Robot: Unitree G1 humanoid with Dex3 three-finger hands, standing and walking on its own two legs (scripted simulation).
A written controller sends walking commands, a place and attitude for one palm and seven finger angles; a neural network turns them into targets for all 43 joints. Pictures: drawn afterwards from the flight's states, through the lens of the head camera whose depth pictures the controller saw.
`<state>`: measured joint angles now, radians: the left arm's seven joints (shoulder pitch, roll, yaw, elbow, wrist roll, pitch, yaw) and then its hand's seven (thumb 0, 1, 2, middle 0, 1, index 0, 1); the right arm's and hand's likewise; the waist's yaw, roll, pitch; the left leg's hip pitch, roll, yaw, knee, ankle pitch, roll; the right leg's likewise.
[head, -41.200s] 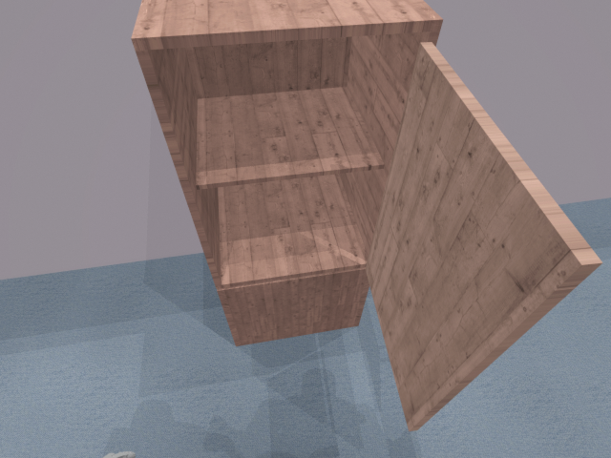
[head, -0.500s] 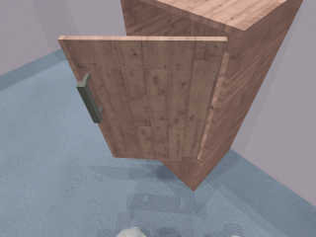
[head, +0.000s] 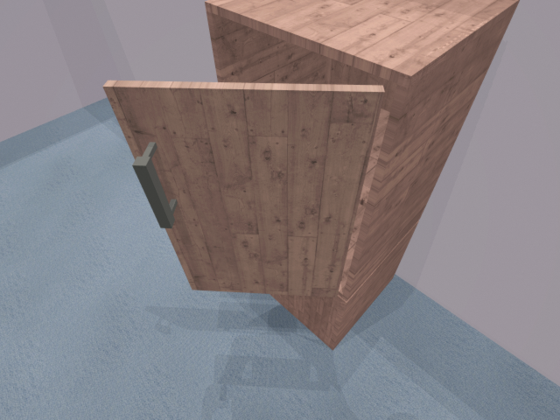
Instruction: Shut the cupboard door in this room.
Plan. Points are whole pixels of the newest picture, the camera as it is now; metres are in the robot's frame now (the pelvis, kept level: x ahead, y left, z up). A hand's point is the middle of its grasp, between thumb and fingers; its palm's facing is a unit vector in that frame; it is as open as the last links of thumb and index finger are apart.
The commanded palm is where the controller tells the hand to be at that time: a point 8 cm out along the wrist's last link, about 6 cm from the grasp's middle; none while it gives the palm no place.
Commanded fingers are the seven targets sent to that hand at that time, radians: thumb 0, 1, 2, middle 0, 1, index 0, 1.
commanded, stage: look again from close up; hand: left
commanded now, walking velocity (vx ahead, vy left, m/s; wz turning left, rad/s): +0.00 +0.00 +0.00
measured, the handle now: (159, 187) +0.46 +0.23 +0.07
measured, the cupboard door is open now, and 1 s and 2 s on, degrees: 40 40 40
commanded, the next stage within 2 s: raise the hand and make a fist in 0.44 s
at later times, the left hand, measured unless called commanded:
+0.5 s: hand out of the picture +0.05 +0.18 -0.17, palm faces +0.00 -0.98 -0.20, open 7.3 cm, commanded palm none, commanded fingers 0.00 0.90 0.90 -0.20 -0.30 -0.20 -0.30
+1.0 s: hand out of the picture +0.14 +0.18 -0.05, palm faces +0.06 -1.00 -0.03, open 6.0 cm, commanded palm +0.15 +0.22 -0.02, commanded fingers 0.00 0.90 0.90 -0.62 -0.76 -0.62 -0.76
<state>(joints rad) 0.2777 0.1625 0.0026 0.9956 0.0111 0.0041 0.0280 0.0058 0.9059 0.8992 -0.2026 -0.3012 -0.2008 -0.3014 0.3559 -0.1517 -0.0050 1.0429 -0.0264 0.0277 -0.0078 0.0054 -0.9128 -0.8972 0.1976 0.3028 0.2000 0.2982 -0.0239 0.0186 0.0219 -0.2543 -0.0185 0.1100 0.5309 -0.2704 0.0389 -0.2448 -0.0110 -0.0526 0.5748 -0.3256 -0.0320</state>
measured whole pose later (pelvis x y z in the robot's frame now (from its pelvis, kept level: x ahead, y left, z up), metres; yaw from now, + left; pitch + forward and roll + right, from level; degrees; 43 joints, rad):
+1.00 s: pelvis -0.01 -0.03 -0.07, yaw +2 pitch +11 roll +1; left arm 0.51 0.22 0.20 0.16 -0.28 -0.49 -0.37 0.01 0.90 0.90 -0.46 -0.57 -0.45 -0.57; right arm 0.15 -0.29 -0.08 0.51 0.01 -0.27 -0.01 0.01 -0.91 -0.90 0.20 0.30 0.20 0.30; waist 0.02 -0.04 -0.11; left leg -0.75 -0.03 -0.03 1.05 -0.48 -0.01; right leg -0.76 0.04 -0.06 1.06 -0.49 -0.08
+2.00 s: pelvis +0.00 +0.03 -0.03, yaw +3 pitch +5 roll -3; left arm 0.35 0.29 0.15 -0.18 -0.28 -0.11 -0.28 0.02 0.90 0.90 -1.28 -1.48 -1.28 -1.48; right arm 0.26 -0.23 0.07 0.48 0.03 -0.24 -0.06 0.01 -0.90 -0.90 0.20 0.30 0.21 0.30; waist 0.03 0.03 -0.08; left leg -0.54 -0.05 -0.03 0.88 -0.43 0.06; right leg -0.50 0.02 -0.05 0.81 -0.40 0.00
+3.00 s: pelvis +0.00 +0.00 -0.03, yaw +2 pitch +5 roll -1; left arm 0.04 0.29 0.20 0.11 -0.30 -0.12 -0.31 0.02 0.90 0.90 -1.30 -1.50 -1.30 -1.50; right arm 0.27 -0.26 0.05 0.58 0.04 -0.23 -0.09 0.01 -0.91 -0.90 0.20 0.30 0.20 0.30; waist -0.01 0.04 -0.06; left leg -0.50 -0.03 -0.03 0.80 -0.39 0.03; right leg -0.49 0.04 -0.04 0.78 -0.38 -0.04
